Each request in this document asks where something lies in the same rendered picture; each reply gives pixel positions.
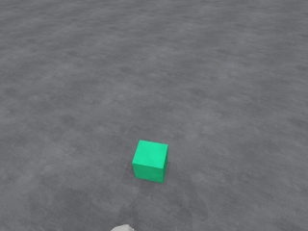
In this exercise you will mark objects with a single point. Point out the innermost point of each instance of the carton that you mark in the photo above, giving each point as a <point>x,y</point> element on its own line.
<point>150,161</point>

